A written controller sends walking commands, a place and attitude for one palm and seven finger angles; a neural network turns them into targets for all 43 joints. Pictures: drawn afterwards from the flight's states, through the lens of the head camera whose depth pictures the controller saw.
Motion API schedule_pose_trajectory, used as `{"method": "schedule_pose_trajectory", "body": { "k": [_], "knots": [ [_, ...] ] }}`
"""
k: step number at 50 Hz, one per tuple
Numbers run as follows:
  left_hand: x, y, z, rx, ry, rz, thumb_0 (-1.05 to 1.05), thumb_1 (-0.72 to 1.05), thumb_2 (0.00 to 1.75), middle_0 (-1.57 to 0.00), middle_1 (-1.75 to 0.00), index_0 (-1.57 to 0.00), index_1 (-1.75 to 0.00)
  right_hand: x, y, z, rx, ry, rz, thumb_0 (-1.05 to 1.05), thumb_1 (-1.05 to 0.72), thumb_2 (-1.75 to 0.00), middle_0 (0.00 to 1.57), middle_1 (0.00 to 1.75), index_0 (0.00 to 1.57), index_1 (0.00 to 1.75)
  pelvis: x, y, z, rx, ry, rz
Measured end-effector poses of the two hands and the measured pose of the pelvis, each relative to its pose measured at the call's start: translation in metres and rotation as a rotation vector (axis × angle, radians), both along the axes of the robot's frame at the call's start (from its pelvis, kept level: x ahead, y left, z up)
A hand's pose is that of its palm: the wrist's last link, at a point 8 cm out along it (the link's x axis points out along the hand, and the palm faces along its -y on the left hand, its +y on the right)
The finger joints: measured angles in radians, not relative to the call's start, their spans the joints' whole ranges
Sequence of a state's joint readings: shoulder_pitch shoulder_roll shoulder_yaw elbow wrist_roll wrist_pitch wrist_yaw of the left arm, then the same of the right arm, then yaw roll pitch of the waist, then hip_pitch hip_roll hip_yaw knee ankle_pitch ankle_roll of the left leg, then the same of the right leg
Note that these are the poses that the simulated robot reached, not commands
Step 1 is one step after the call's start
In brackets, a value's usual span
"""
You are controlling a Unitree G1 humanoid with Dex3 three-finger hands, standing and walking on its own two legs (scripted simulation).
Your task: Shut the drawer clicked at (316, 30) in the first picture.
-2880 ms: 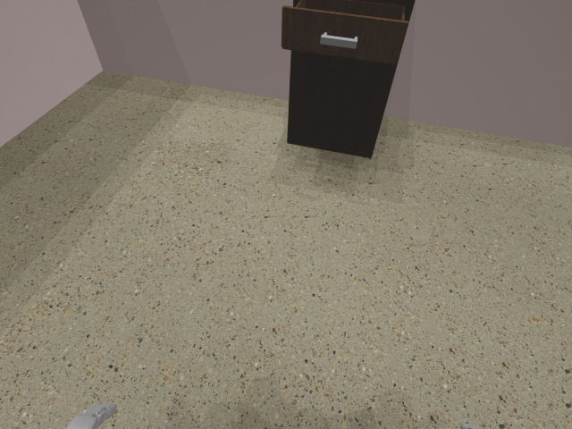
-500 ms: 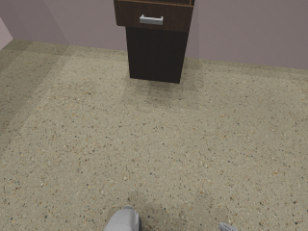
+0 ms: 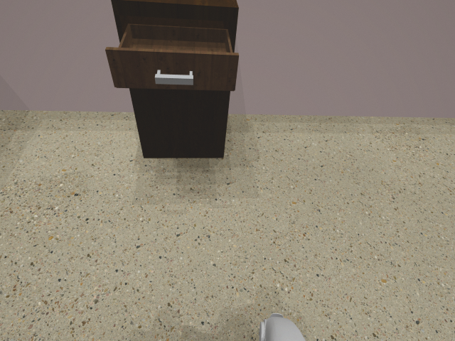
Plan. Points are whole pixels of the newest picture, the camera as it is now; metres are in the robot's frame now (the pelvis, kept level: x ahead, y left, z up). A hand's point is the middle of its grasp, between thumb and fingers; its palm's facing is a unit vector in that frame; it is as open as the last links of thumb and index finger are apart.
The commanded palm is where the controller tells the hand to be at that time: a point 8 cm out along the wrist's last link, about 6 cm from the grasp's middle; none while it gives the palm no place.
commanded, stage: walk to a spot facing it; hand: left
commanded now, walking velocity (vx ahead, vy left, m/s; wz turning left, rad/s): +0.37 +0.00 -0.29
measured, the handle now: (174, 76) +0.94 +0.21 -0.03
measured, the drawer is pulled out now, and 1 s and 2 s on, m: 0.29 0.29 0.29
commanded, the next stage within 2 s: turn to face it in 0.52 s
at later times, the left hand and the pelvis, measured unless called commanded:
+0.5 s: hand (160, 286) +0.27 +0.15 -0.18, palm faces -0.07 -0.97 -0.23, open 7.2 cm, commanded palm none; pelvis +0.23 -0.04 -0.01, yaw -5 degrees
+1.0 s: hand (165, 218) +0.45 +0.17 -0.18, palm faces +0.02 -0.98 -0.21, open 7.3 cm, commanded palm none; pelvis +0.38 -0.01 -0.01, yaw -2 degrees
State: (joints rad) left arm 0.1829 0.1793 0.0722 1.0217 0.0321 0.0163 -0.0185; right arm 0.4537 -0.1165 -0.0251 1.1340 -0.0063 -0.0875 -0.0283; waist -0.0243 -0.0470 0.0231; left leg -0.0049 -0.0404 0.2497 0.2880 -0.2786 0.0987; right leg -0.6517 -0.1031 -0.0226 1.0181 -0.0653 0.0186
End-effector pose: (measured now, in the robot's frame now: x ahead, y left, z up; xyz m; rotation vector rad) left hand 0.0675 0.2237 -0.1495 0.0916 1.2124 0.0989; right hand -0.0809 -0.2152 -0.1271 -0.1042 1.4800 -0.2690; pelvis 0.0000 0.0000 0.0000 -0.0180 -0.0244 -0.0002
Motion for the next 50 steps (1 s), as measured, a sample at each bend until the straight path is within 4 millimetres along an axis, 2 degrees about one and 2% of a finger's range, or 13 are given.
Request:
{"method": "schedule_pose_trajectory", "body": {
  "k": [9,12,14,17,23,27,30,33,36,38,41,46,50],
  "knots": [
    [0.122,-0.039,-0.010,-0.020,0.010,-0.145,0.00,0.91,0.90,-0.20,-0.30,-0.19,-0.30,-0.007,0.043,0.000,0.109,0.222,-0.154,0.01,-0.91,-0.90,0.20,0.30,0.20,0.30,0.083,-0.014,-0.012,-0.009,0.016,-0.053],
    [0.165,-0.055,-0.015,-0.018,-0.031,-0.169,0.00,0.90,0.90,-0.20,-0.30,-0.19,-0.30,0.006,0.045,-0.004,0.144,0.289,-0.186,0.01,-0.91,-0.90,0.20,0.30,0.20,0.30,0.116,-0.025,-0.020,-0.009,0.019,-0.069],
    [0.185,-0.061,-0.018,-0.011,-0.066,-0.150,0.00,0.90,0.90,-0.20,-0.30,-0.20,-0.30,0.027,0.039,-0.009,0.160,0.304,-0.194,0.01,-0.91,-0.90,0.20,0.30,0.20,0.30,0.136,-0.034,-0.025,0.004,0.017,-0.077],
    [0.196,-0.057,-0.012,0.012,-0.072,-0.077,-0.01,0.92,0.90,-0.20,-0.30,-0.20,-0.30,0.084,0.017,-0.016,0.142,0.230,-0.168,0.01,-0.91,-0.90,0.20,0.30,0.20,0.30,0.162,-0.041,-0.020,0.000,0.001,-0.080],
    [0.201,-0.029,0.004,0.108,0.038,-0.082,-0.03,0.94,0.90,-0.20,-0.30,-0.20,-0.30,0.250,-0.032,-0.024,0.067,-0.095,-0.078,0.01,-0.91,-0.90,0.20,0.30,0.20,0.30,0.211,-0.042,-0.007,0.000,0.012,-0.095],
    [0.200,-0.023,0.005,0.096,0.130,-0.064,-0.02,0.93,0.90,-0.20,-0.30,-0.20,-0.30,0.337,-0.058,-0.017,0.001,-0.215,-0.017,0.03,-0.96,-0.90,0.19,0.30,0.20,0.30,0.247,-0.034,-0.005,-0.001,0.018,-0.095],
    [0.202,-0.020,-0.001,0.070,0.187,-0.033,-0.01,0.92,0.90,-0.20,-0.30,-0.20,-0.30,0.396,-0.062,-0.012,-0.020,-0.268,0.042,0.03,-0.95,-0.90,0.19,0.30,0.20,0.30,0.276,-0.026,-0.008,-0.005,0.018,-0.097],
    [0.206,-0.017,-0.012,0.038,0.251,-0.005,0.00,0.91,0.90,-0.20,-0.30,-0.20,-0.30,0.453,-0.054,-0.011,-0.039,-0.309,0.095,0.02,-0.94,-0.90,0.19,0.30,0.20,0.30,0.308,-0.016,-0.015,-0.009,0.016,-0.101],
    [0.219,-0.010,-0.025,0.016,0.314,0.001,0.00,0.91,0.90,-0.20,-0.30,-0.20,-0.30,0.494,-0.040,-0.013,-0.058,-0.358,0.117,0.01,-0.93,-0.90,0.19,0.30,0.20,0.30,0.336,-0.006,-0.025,-0.006,0.006,-0.110],
    [0.237,-0.006,-0.026,0.017,0.314,-0.010,0.00,0.91,0.90,-0.20,-0.30,-0.20,-0.30,0.505,-0.030,-0.011,-0.049,-0.366,0.112,0.01,-0.92,-0.90,0.19,0.30,0.20,0.30,0.347,-0.003,-0.022,0.000,-0.007,-0.118],
    [0.277,-0.002,-0.021,0.024,0.253,-0.020,0.00,0.91,0.90,-0.20,-0.30,-0.20,-0.30,0.504,-0.015,-0.009,-0.027,-0.335,0.091,0.01,-0.92,-0.90,0.19,0.30,0.20,0.30,0.360,-0.001,-0.014,0.001,-0.016,-0.105],
    [0.343,-0.004,-0.008,0.043,0.098,-0.013,0.00,0.91,0.90,-0.20,-0.30,-0.19,-0.30,0.500,-0.021,-0.009,-0.025,-0.263,0.078,-0.02,-0.96,-0.90,0.20,0.30,0.20,0.30,0.373,-0.002,-0.007,0.014,-0.009,-0.068],
    [0.373,-0.004,0.002,0.087,0.028,-0.004,0.01,0.93,0.90,-0.20,-0.30,-0.20,-0.30,0.495,-0.026,-0.019,0.015,-0.205,0.079,-0.01,-0.95,-0.90,0.20,0.30,0.20,0.30,0.380,-0.011,-0.008,0.029,-0.008,-0.040]
  ]
}}
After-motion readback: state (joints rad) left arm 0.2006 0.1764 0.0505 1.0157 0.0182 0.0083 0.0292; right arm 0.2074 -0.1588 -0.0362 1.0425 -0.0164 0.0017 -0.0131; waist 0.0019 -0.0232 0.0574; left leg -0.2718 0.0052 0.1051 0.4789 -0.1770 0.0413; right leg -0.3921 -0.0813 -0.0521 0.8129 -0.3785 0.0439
